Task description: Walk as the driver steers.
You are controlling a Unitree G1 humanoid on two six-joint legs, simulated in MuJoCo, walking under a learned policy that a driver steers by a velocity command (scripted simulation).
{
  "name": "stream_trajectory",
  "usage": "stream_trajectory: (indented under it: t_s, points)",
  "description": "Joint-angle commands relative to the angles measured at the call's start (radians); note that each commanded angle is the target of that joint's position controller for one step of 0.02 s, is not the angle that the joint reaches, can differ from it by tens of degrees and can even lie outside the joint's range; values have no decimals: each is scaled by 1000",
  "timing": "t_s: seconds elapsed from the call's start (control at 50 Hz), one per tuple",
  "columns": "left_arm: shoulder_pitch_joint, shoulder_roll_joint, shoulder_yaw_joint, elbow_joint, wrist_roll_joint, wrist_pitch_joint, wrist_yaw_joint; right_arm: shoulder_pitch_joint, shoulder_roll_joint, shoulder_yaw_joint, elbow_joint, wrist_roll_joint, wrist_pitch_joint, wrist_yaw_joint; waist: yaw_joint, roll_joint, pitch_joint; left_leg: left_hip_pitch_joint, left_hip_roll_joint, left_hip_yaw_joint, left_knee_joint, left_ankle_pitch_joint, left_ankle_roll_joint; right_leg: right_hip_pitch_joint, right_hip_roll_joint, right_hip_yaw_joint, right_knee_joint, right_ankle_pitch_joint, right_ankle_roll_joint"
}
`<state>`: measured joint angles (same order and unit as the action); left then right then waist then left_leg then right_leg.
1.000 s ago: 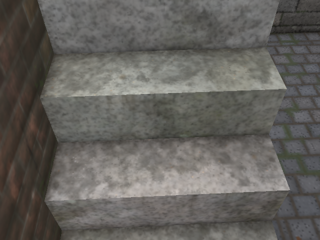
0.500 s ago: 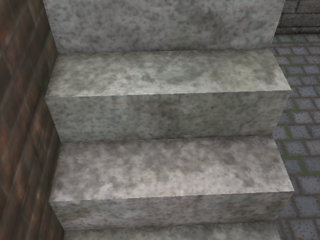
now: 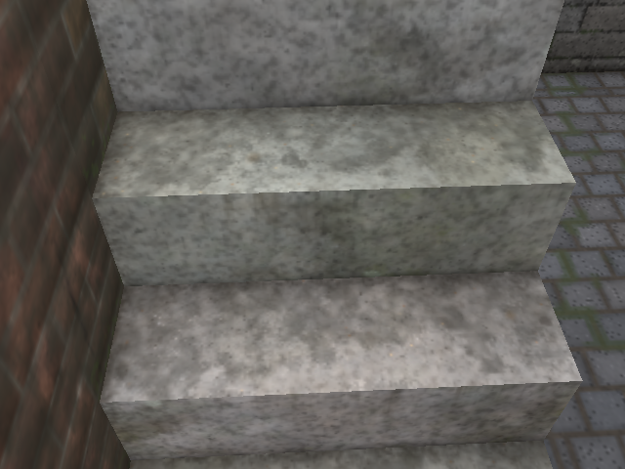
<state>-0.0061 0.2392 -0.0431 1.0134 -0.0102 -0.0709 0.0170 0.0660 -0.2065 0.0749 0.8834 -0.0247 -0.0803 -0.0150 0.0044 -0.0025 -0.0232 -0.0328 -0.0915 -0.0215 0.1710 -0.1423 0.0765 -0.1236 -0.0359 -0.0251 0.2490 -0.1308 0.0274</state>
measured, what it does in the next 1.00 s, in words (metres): stands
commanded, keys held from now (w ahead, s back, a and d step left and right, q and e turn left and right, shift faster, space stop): w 1.00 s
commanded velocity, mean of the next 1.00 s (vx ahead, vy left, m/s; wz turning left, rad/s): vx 0.50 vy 0.00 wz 0.00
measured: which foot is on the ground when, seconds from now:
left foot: down 0.00-1.00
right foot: down 0.00-1.00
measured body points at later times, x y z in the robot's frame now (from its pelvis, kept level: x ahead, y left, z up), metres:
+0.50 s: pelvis +0.00 +0.00 +0.00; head +0.00 +0.00 +0.45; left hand +0.17 +0.24 -0.12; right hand +0.18 -0.22 -0.11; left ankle -0.04 +0.07 -0.75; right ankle +0.00 -0.14 -0.75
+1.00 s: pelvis +0.00 +0.00 +0.00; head +0.00 +0.00 +0.45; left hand +0.16 +0.24 -0.12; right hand +0.17 -0.22 -0.11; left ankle -0.04 +0.07 -0.75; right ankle +0.00 -0.14 -0.75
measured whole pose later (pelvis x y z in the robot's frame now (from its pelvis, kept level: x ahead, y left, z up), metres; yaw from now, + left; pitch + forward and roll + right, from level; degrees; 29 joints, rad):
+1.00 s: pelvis +0.00 +0.00 +0.00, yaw +0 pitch +0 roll +0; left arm -0.01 0.23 -0.03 1.03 -0.01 -0.07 0.02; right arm 0.06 -0.20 0.07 0.89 -0.02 -0.08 -0.02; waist 0.01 0.00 -0.02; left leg -0.03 -0.08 -0.03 0.18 -0.15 0.07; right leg -0.11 -0.03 -0.02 0.23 -0.12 0.03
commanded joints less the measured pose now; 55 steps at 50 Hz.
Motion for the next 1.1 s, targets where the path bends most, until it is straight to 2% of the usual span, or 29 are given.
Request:
stream_trajectory:
  t_s: [0.02, 1.1]
  points:
    - [-86, 106, 23, -58, -1, -14, 3, -79, -90, -23, -70, 1, -19, -4, 3, 16, -81, -11, 198, -132, -6, 231, -72, 60, -114, 101, 1, 194, -28]
    - [-86, 99, 33, -42, 2, -13, 2, -83, -84, -28, -63, 1, -20, -5, 1, 13, -78, -8, 199, -128, -6, 212, -66, 65, -112, 108, -14, 203, -26]
Keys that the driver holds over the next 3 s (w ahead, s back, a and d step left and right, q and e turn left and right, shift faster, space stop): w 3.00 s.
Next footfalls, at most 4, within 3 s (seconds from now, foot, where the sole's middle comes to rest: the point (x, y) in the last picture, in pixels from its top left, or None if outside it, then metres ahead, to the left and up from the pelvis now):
none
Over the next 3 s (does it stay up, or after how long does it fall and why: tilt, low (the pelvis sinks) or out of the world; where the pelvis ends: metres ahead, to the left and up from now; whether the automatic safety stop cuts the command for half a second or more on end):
stays up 0.00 0.00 0.00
